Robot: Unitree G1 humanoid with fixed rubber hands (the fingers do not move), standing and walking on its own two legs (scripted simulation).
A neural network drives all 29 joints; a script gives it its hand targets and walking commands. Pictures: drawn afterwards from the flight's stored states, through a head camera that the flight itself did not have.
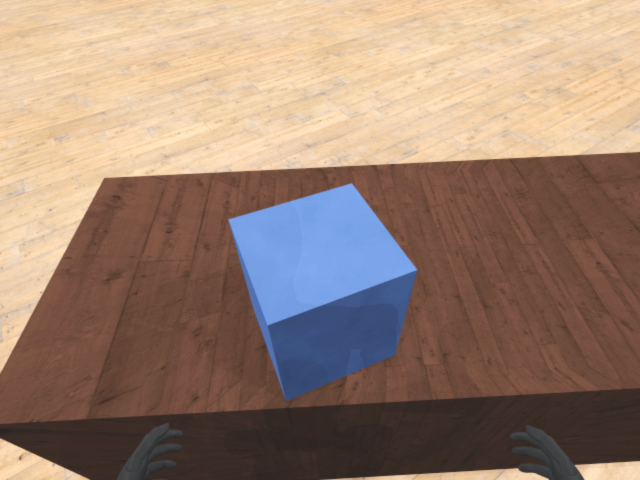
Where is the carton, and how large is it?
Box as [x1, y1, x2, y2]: [228, 183, 416, 400]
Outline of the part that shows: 351,183 228,219 253,308 286,400 393,355 395,352 416,269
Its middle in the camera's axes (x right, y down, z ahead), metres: +0.00 +0.09 +0.64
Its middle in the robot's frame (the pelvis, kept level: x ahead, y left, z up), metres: +0.43 +0.03 -0.06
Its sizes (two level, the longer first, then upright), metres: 0.210 0.200 0.250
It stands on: a pedestal, 0.57 m high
